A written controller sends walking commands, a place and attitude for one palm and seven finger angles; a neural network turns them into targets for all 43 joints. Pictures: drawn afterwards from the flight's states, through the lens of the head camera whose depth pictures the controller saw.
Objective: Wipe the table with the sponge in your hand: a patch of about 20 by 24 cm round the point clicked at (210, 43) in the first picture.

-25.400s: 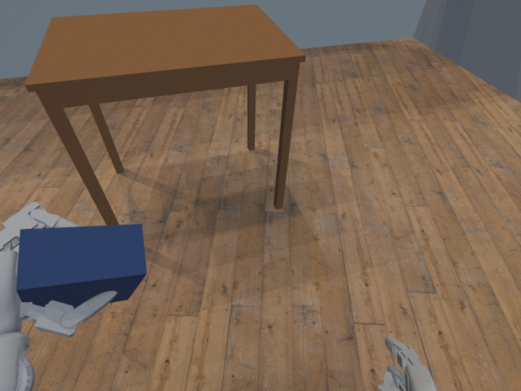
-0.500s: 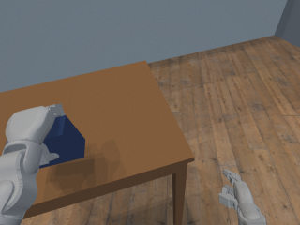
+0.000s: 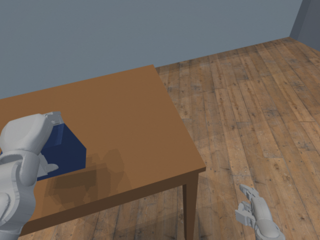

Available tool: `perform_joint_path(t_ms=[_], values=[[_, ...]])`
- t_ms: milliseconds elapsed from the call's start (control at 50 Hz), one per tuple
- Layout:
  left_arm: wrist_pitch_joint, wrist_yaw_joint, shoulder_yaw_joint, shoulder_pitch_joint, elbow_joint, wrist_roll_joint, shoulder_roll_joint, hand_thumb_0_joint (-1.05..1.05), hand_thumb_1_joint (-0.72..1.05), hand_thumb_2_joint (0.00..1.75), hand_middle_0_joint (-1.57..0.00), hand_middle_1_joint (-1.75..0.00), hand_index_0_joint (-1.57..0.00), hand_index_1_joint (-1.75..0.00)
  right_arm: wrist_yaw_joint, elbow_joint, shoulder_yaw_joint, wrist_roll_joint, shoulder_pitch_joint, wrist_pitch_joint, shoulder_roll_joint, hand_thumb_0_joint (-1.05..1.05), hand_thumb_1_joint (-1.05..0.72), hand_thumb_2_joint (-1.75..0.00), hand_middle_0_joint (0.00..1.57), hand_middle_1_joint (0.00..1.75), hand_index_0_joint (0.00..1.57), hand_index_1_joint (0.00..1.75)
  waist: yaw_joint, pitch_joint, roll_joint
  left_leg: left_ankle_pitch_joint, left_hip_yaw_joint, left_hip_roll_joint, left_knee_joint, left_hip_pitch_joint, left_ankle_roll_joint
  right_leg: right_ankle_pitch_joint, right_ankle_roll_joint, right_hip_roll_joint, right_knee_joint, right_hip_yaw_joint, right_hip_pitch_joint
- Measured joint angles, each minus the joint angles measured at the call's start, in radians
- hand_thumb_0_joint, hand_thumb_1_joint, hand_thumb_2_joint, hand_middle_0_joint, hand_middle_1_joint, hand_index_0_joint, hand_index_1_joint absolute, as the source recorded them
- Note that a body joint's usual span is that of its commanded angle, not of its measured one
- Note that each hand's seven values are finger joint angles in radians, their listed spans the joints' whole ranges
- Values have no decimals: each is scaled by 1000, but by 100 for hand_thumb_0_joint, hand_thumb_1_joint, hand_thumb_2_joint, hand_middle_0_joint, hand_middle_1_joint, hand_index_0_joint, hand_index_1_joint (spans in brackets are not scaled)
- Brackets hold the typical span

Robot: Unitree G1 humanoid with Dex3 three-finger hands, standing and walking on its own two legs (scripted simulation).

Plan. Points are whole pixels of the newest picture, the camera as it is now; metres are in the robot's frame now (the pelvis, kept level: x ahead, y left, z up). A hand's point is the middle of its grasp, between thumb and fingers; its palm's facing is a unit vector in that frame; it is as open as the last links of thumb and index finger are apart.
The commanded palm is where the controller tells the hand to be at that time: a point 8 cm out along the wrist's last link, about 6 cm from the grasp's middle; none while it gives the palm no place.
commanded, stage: lower the sponge onto the table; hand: left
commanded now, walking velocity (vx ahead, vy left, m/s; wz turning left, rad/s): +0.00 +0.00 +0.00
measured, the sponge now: (52, 157) +0.24 +0.30 +0.12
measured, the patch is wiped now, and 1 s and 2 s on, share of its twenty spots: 0.00 0.00 0.10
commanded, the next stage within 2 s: wipe forward along the first lane in 1.26 s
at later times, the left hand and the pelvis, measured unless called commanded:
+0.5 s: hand (48, 154) +0.23 +0.30 +0.14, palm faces +0.08 -0.06 -1.00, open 9.7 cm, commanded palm +0.20 +0.30 +0.20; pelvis +0.00 +0.00 +0.00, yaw +0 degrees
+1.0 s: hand (49, 167) +0.21 +0.30 +0.12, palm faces +0.03 -0.08 -1.00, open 9.7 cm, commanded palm +0.19 +0.30 +0.18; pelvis +0.01 +0.00 +0.00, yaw +0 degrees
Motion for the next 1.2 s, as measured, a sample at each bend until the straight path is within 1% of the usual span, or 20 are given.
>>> perform_joint_path(t_ms=[60, 140, 220, 300, 380, 480, 540, 620, 720, 920, 1020, 1120, 1200], values=[[9, -3, 16, 21, -3, -5, 0, 0, -48, 106, -78, -138, -78, -138, 3, -4, 2, 0, -4, 1, 0, 2, -90, -90, 20, 30, 20, 30, -4, -2, 1, -3, 4, 2, 3, -3, 0, -1, 0, 2, 2, 4, -4], [5, -13, 18, 46, -3, -6, 0, 0, -48, 106, -78, -138, -78, -138, 0, -11, 1, 1, 1, 1, -6, 2, -90, -90, 20, 30, 20, 30, -5, -2, 1, -6, 2, 2, 9, -7, 0, -3, 0, 3, 5, 2, -6], [-25, -14, 15, 58, 9, -4, 1, 0, -48, 106, -78, -138, -78, -138, -7, -10, -3, 0, 9, -3, -10, 2, -90, -90, 20, 30, 20, 30, -3, 3, -4, -8, -2, 2, 13, -7, 1, -5, 0, 2, 4, -2, -3], [-59, 2, 13, 63, 11, 1, -6, 0, -48, 106, -78, -138, -78, -138, -11, -6, -10, -4, 20, -9, -9, 2, -90, -90, 20, 30, 20, 30, -1, 6, -7, -10, -6, 3, 14, -3, 1, -4, 0, 3, -2, -6, 5], [-71, 23, 15, 77, -5, 3, -19, 0, -48, 106, -78, -138, -78, -138, -7, -2, -14, -7, 23, -10, -4, 2, -90, -90, 20, 30, 20, 30, -1, 4, -6, -11, -4, 3, 11, 1, 2, -3, 1, 3, -6, -3, 9], [-48, 40, 4, 85, -10, 10, -35, 0, -48, 106, -78, -138, -78, -138, 2, 0, -13, -5, 22, -3, 0, 2, -90, -90, 20, 30, 20, 30, -3, -2, -1, -10, -2, 1, 7, 2, 4, -4, 4, 1, -7, 0, 9], [-30, 41, -7, 87, -12, 15, -50, 0, -48, 106, -78, -138, -78, -138, 4, 0, -10, -4, 18, 0, 2, 2, -90, -90, 20, 30, 20, 30, -2, -4, 2, -9, 0, -1, 4, 2, 6, -4, 5, -1, -6, 2, 7], [-25, 37, -24, 98, -19, 27, -62, 0, -48, 106, -78, -138, -78, -138, 9, -5, -7, -7, 15, 5, 5, 2, -90, -90, 20, 30, 20, 30, -3, -7, 1, -8, 0, -3, 1, 4, 7, -6, 6, -2, -5, 2, 7], [-33, 45, -30, 121, -32, 33, -63, 0, -48, 106, -78, -138, -78, -138, 14, -10, -5, -9, 12, 10, 10, 2, -90, -90, 20, 30, 20, 30, -1, -7, -2, -11, 2, -1, 2, 8, 6, -7, 5, 0, -4, 4, 10], [-36, 58, -4, 173, -40, 29, -60, 0, -48, 106, -78, -138, -78, -138, 16, -13, -11, -9, 16, 16, 4, 1, -90, -90, 20, 30, 20, 30, 0, -8, -8, -18, 1, 4, 10, 8, 3, -9, 2, 5, -4, 3, 13], [-49, 58, -13, 165, -14, 33, -68, 0, -48, 106, -78, -138, -78, -138, 6, -9, -16, -9, 24, 11, -2, 1, -90, -90, 20, 30, 20, 30, 1, -2, -10, -18, -4, 5, 15, 5, 3, -9, 1, 6, -4, -2, 14], [-76, 73, -24, 145, 8, 52, -76, 0, -48, 106, -78, -138, -78, -138, 1, -1, -19, -12, 29, 5, 1, 1, -90, -90, 20, 30, 20, 30, 0, -1, -10, -16, -5, 5, 14, 3, 2, -7, 0, 6, -6, -3, 13], [-81, 84, -18, 147, 15, 49, -82, 0, -48, 106, -78, -138, -78, -138, 8, 0, -20, -13, 31, 6, 7, 1, -90, -90, 20, 30, 20, 30, -8, -5, -9, -16, -2, 6, 12, 0, 1, -6, 0, 7, -6, 0, 8]])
